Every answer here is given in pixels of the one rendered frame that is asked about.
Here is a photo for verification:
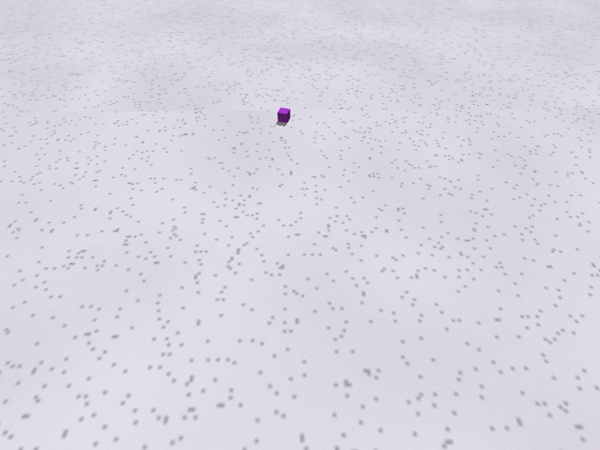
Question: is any cube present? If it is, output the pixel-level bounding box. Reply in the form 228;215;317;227
277;108;291;123

